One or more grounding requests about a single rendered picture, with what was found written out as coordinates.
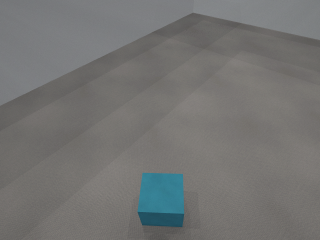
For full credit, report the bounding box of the carton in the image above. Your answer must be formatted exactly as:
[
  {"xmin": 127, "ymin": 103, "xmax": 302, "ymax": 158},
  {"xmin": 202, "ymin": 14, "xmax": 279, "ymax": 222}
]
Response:
[{"xmin": 137, "ymin": 173, "xmax": 184, "ymax": 227}]

